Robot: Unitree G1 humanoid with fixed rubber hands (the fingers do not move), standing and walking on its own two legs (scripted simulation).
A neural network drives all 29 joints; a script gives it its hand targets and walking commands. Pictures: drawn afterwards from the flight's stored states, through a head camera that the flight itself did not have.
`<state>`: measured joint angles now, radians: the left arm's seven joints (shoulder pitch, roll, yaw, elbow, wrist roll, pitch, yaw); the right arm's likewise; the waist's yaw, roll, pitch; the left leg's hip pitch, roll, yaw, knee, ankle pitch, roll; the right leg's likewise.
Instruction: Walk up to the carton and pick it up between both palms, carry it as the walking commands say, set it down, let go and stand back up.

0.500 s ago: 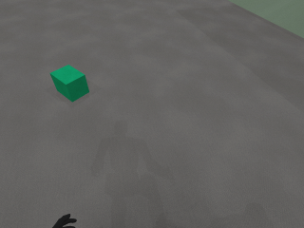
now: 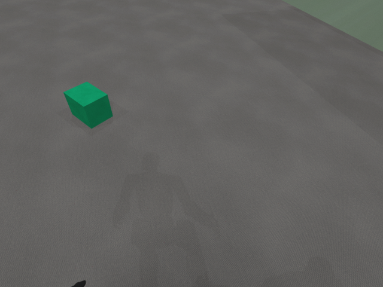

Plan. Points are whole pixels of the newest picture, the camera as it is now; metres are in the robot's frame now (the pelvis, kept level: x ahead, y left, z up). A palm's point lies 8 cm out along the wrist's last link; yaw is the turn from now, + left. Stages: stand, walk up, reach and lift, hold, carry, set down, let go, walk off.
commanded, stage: stand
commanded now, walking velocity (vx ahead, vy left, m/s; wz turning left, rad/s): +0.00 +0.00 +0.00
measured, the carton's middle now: (89, 104) +1.46 +0.78 -0.65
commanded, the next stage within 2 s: walk up in 0.02 s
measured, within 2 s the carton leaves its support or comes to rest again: neither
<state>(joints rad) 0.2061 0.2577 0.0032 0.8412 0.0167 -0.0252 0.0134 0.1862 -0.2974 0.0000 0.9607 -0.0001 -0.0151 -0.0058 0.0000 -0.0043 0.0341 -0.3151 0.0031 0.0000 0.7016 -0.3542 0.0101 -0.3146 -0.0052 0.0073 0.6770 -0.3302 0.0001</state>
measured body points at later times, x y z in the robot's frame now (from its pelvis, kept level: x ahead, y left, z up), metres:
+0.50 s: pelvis +0.03 +0.04 +0.00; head +0.04 +0.08 +0.45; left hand +0.04 +0.30 -0.15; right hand +0.11 -0.23 -0.11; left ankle +0.04 +0.12 -0.72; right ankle +0.02 -0.13 -0.72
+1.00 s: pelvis +0.20 +0.10 +0.02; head +0.23 +0.16 +0.46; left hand +0.29 +0.34 -0.15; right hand +0.14 -0.13 -0.10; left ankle +0.04 +0.12 -0.72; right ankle +0.23 -0.08 -0.63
